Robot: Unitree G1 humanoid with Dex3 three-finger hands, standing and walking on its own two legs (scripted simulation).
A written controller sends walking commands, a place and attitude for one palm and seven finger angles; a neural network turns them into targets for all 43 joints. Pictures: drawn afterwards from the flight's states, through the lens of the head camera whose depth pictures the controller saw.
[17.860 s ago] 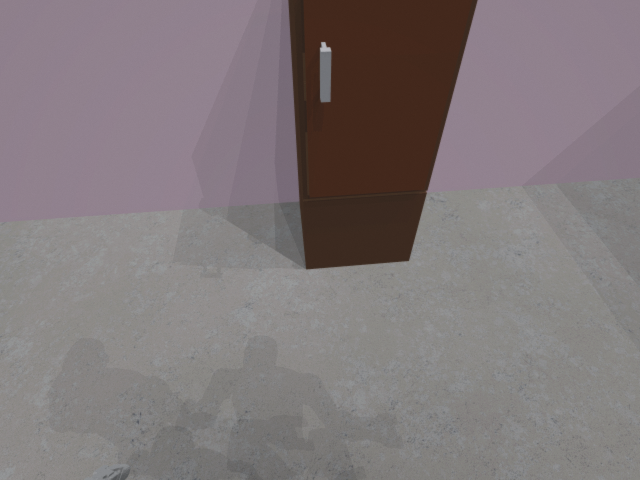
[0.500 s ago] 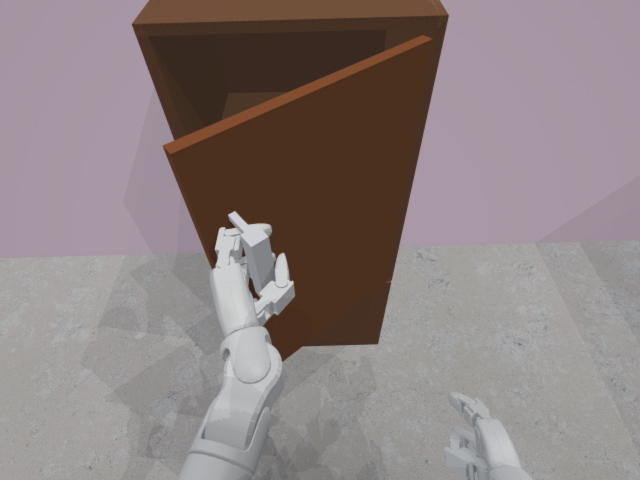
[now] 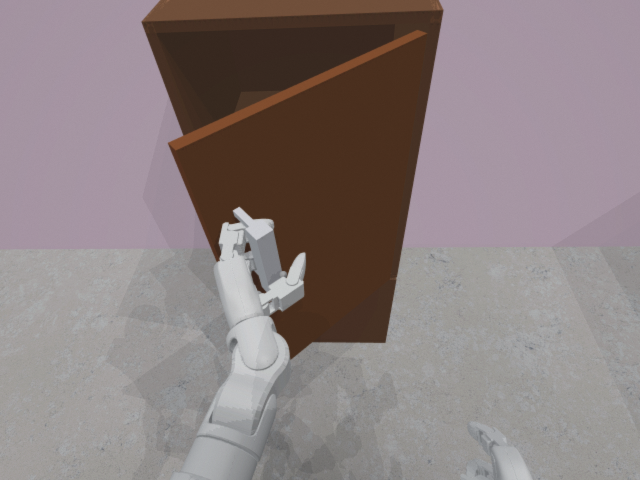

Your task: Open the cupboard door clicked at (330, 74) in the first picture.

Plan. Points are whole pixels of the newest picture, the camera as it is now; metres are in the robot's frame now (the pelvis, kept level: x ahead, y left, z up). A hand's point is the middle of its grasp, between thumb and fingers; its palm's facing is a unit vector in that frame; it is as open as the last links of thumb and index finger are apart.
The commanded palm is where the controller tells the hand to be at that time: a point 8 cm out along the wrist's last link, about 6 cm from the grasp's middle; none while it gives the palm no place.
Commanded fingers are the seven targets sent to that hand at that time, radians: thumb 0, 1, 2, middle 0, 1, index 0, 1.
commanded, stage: open thumb and fingers to let go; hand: left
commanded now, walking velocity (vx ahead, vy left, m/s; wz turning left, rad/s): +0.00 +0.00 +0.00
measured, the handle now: (257, 251) +0.38 +0.11 +0.08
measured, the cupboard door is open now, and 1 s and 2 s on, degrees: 43 44 45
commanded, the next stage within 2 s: slide the hand sideways off the handle in 0.52 s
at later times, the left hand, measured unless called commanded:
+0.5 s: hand (287, 273) +0.34 +0.07 +0.09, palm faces +0.40 -0.92 -0.03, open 15.0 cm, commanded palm +0.30 +0.11 +0.08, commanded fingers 0.00 -0.50 0.30 -0.15 -0.30 -0.15 -0.30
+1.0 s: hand (281, 295) +0.31 +0.07 +0.09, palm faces -0.05 -1.00 -0.01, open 16.2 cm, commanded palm +0.28 +0.12 +0.08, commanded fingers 0.00 -0.50 0.30 -0.15 -0.30 -0.15 -0.30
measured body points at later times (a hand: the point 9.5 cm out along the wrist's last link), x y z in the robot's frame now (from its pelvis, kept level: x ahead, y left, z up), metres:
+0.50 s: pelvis -0.02 +0.02 +0.00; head +0.00 +0.00 +0.45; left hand +0.32 +0.11 +0.09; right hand +0.13 -0.20 -0.12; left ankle -0.03 +0.16 -0.72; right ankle +0.02 -0.09 -0.72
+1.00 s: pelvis -0.03 +0.04 +0.00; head -0.01 +0.01 +0.45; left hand +0.31 +0.12 +0.09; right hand +0.11 -0.19 -0.11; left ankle -0.03 +0.16 -0.72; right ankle +0.02 -0.09 -0.72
